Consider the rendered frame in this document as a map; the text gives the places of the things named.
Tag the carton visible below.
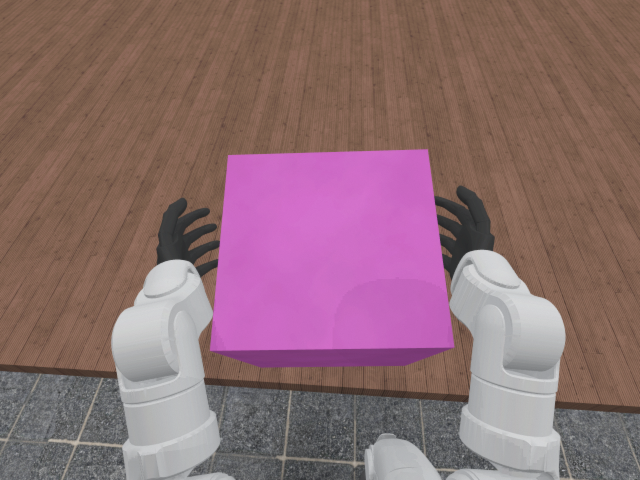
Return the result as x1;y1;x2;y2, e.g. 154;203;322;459
210;149;455;368

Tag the right robot thigh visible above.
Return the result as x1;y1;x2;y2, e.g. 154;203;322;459
364;439;442;480

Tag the robot left forearm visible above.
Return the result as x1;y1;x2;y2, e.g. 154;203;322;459
111;260;221;480

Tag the robot right forearm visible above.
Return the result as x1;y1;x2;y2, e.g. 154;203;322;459
449;250;566;480

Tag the robot right hand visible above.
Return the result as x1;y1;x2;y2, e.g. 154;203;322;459
434;185;495;280

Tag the robot right shin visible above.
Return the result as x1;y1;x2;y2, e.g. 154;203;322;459
376;433;396;442

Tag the robot left hand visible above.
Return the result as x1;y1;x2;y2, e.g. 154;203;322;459
156;198;220;278

